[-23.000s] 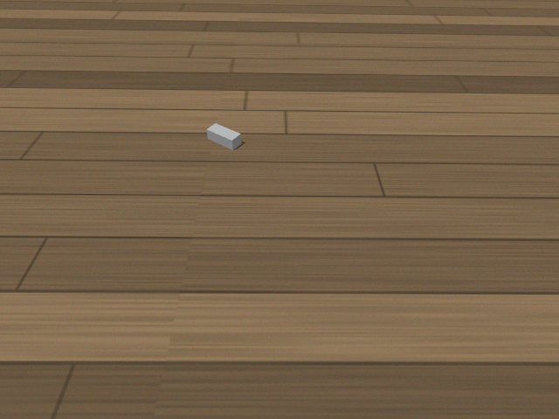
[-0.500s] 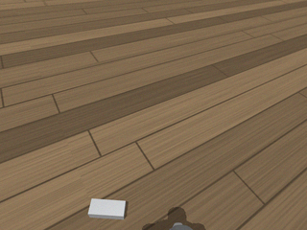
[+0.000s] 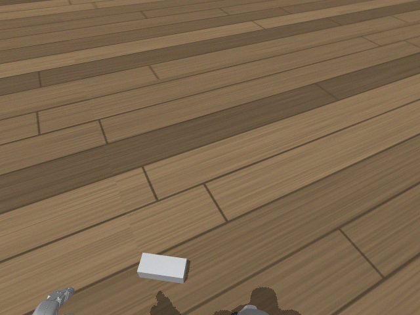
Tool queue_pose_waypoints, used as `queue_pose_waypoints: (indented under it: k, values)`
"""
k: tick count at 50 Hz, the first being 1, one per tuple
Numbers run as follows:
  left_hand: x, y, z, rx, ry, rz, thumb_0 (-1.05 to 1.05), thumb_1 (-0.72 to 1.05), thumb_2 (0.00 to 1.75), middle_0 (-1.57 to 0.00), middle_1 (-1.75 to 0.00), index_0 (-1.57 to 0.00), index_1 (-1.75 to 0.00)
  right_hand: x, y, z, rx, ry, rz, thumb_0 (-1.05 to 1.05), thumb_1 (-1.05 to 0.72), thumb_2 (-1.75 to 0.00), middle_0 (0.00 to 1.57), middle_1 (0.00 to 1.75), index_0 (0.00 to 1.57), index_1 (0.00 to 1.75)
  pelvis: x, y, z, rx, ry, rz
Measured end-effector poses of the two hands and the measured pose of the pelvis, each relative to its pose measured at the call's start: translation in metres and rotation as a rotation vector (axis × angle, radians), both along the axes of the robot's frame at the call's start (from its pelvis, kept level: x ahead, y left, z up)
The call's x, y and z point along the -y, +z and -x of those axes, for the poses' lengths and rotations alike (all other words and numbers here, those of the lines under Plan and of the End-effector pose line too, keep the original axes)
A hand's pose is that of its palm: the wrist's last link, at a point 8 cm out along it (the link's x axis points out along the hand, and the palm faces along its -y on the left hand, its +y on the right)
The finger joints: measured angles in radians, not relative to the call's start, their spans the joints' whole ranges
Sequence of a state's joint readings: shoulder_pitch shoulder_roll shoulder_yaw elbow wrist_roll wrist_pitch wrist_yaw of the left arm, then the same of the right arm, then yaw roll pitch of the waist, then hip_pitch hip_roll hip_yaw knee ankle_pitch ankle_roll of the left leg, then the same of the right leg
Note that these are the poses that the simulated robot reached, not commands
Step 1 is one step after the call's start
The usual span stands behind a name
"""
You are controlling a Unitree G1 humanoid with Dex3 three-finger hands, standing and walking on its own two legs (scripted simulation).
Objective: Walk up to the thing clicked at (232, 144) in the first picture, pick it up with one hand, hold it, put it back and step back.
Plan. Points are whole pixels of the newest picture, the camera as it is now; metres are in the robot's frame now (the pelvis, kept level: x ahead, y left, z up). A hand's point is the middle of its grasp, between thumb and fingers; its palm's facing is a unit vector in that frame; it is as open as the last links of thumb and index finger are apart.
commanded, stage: stand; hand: left
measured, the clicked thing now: (163, 268) +0.48 +0.19 -0.71
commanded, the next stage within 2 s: walk up in 1.00 s
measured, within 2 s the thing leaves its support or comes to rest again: neither
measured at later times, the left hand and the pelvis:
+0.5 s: hand out of the picture +0.04 +0.24 -0.11, palm faces +0.01 -0.94 -0.35, open 7.4 cm; pelvis -0.03 -0.02 +0.03, yaw +1 degrees
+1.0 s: hand out of the picture +0.06 +0.23 -0.12, palm faces -0.03 -0.94 -0.34, open 7.4 cm; pelvis -0.03 -0.02 +0.04, yaw +1 degrees
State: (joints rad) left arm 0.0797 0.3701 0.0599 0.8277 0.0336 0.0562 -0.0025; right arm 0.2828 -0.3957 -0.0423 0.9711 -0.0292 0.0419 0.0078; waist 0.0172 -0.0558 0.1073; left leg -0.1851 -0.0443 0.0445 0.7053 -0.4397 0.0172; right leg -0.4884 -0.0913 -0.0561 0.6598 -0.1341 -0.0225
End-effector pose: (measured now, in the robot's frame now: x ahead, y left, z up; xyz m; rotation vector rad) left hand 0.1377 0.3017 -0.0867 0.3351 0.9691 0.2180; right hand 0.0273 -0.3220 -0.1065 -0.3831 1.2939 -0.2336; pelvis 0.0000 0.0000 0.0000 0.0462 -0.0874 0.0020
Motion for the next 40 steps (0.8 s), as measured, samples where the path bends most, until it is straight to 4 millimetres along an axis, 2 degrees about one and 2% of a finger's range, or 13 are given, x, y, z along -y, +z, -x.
queue_pose_waypoints:
  k: [4,7,11,15,18,22,27,32,40]
  values:
    - [-0.008,-0.004,0.043,-0.095,0.059,0.055,0.01,0.90,0.89,-0.20,-0.30,-0.21,-0.30,-0.001,0.026,0.039,-0.019,-0.040,0.048,0.00,-0.90,-0.90,0.21,0.30,0.21,0.30,-0.006,0.018,0.004,-0.006,0.025,0.057]
    - [-0.015,-0.003,0.076,-0.153,0.092,0.068,0.01,0.90,0.89,-0.20,-0.30,-0.21,-0.30,-0.004,0.040,0.050,-0.053,-0.048,0.060,0.00,-0.90,-0.90,0.21,0.30,0.21,0.30,-0.005,0.029,0.007,-0.023,0.023,0.069]
    - [-0.020,-0.008,0.115,-0.269,0.117,0.052,0.01,0.90,0.89,-0.20,-0.30,-0.21,-0.30,-0.004,0.046,0.035,-0.010,-0.036,0.050,0.00,-0.90,-0.90,0.21,0.30,0.21,0.30,-0.001,0.032,0.012,-0.039,0.010,0.059]
    - [-0.012,-0.010,0.133,-0.333,0.113,0.029,0.01,0.90,0.89,-0.20,-0.30,-0.20,-0.30,0.000,0.036,0.006,0.052,-0.011,0.021,0.00,-0.90,-0.90,0.21,0.30,0.21,0.30,0.006,0.028,0.018,-0.037,-0.015,0.054]
    - [-0.001,-0.004,0.133,-0.323,0.089,0.023,0.01,0.90,0.89,-0.20,-0.30,-0.20,-0.30,-0.006,0.031,-0.015,0.110,0.001,-0.017,0.00,-0.90,-0.90,0.21,0.30,0.21,0.30,0.008,0.030,0.023,-0.028,-0.005,0.058]
    - [0.013,0.004,0.122,-0.271,0.077,0.032,0.01,0.90,0.89,-0.20,-0.30,-0.20,-0.30,-0.015,0.025,-0.038,0.163,0.041,-0.073,0.00,-0.90,-0.90,0.21,0.30,0.21,0.30,0.013,0.033,0.027,-0.018,0.004,0.046]
    - [0.027,0.013,0.103,-0.193,0.045,0.032,0.01,0.90,0.89,-0.20,-0.30,-0.21,-0.30,-0.020,0.023,-0.052,0.210,0.058,-0.120,0.00,-0.90,-0.90,0.21,0.30,0.21,0.30,0.020,0.034,0.032,-0.009,0.007,0.041]
    - [0.033,0.015,0.092,-0.165,0.028,0.032,0.01,0.90,0.89,-0.20,-0.30,-0.21,-0.30,-0.014,0.023,-0.041,0.186,0.050,-0.126,0.00,-0.90,-0.90,0.21,0.30,0.21,0.30,0.026,0.035,0.036,-0.019,0.008,0.041]
    - [0.032,0.009,0.091,-0.210,0.020,0.037,0.01,0.90,0.89,-0.20,-0.30,-0.21,-0.30,0.006,0.021,0.005,0.047,-0.011,-0.075,0.00,-0.90,-0.90,0.21,0.30,0.21,0.30,0.027,0.037,0.034,-0.036,0.006,0.040]
